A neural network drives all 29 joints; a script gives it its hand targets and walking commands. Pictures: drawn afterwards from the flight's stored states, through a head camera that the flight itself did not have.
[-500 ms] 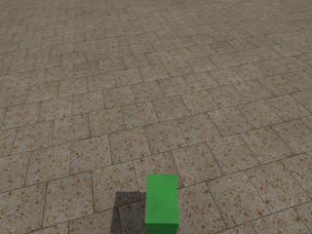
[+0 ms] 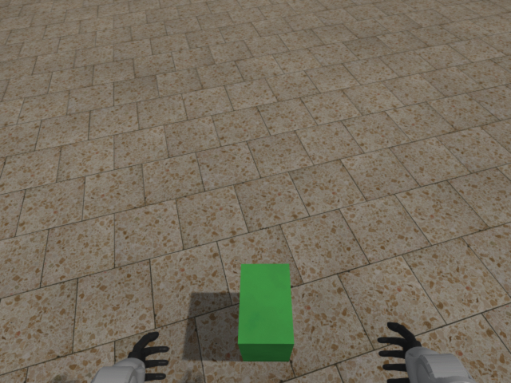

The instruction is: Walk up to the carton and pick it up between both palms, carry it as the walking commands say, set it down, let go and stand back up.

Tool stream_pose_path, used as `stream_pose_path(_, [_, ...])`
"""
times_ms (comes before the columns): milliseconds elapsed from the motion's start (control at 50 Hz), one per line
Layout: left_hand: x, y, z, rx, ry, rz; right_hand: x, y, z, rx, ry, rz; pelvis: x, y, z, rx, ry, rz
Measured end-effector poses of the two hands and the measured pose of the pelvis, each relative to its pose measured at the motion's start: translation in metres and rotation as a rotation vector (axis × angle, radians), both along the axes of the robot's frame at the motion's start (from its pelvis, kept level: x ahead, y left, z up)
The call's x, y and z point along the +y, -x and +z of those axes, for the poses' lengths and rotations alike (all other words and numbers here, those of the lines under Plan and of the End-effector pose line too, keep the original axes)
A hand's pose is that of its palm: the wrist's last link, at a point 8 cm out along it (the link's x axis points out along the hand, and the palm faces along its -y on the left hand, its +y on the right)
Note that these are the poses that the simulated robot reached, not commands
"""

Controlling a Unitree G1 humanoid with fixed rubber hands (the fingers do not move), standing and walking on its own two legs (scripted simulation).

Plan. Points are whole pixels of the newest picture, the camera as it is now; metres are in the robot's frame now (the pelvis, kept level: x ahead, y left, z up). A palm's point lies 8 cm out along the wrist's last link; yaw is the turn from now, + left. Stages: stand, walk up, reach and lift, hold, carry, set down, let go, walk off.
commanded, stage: reach and lift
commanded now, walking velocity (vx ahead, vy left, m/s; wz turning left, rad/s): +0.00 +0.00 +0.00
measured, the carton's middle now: (265, 314) +0.42 +0.00 -0.62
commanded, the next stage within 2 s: none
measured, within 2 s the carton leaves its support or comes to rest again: neither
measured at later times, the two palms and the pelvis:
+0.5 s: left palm (168, 378) +0.18 +0.18 -0.15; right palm (396, 380) +0.16 -0.21 -0.15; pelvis -0.08 -0.01 -0.05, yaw +2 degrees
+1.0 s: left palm (196, 288) +0.34 +0.15 -0.16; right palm (357, 297) +0.31 -0.19 -0.17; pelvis -0.11 -0.02 -0.09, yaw +2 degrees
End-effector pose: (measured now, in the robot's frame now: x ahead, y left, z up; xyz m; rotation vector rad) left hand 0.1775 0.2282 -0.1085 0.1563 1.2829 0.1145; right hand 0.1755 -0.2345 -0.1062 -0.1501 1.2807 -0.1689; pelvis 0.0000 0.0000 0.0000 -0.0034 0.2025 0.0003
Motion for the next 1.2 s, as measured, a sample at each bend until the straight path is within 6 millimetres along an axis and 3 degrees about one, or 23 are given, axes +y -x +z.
stream_pose_path(100, [-0.013, 0.017, -0.003, 0.044, 0.030, -0.011, 0.040, 0.028, -0.011, 0.095, -0.093, -0.001, -0.004, -0.004, 0.007, 0.052, 0.011, 0.015])
stream_pose_path(180, [-0.025, 0.026, -0.014, 0.006, 0.057, -0.038, 0.053, 0.036, -0.019, 0.034, -0.097, -0.007, -0.004, 0.006, 0.002, 0.106, 0.018, 0.031])
stream_pose_path(280, [-0.034, 0.028, -0.033, -0.058, 0.062, -0.083, 0.044, 0.025, -0.028, -0.100, -0.073, -0.013, -0.003, 0.030, -0.017, 0.166, 0.009, 0.026])
stream_pose_path(400, [-0.044, 0.019, -0.036, -0.180, 0.056, -0.105, 0.026, 0.025, -0.036, -0.190, -0.052, -0.010, -0.003, 0.061, -0.038, 0.143, 0.004, 0.034])
stream_pose_path(500, [-0.047, 0.002, -0.039, -0.232, 0.054, -0.098, 0.023, 0.017, -0.040, -0.227, -0.053, 0.003, -0.009, 0.084, -0.053, 0.064, 0.003, 0.033])
stream_pose_path(660, [-0.046, -0.046, -0.039, -0.290, 0.062, -0.086, 0.035, -0.030, -0.039, -0.297, -0.047, -0.019, -0.020, 0.113, -0.068, 0.022, -0.002, 0.026])
stream_pose_path(820, [-0.063, -0.093, -0.044, -0.368, 0.079, -0.086, 0.047, -0.074, -0.051, -0.374, -0.050, -0.066, -0.022, 0.123, -0.077, 0.122, -0.006, 0.031])
stream_pose_path(1020, [-0.078, -0.169, -0.057, -0.485, 0.103, -0.044, 0.049, -0.141, -0.064, -0.488, -0.046, -0.109, -0.022, 0.107, -0.089, 0.317, -0.003, 0.031])
stream_pose_path(1200, [-0.068, -0.215, -0.082, -0.589, 0.081, -0.034, 0.052, -0.193, -0.085, -0.603, -0.053, -0.082, -0.020, 0.075, -0.089, 0.507, 0.009, 0.045])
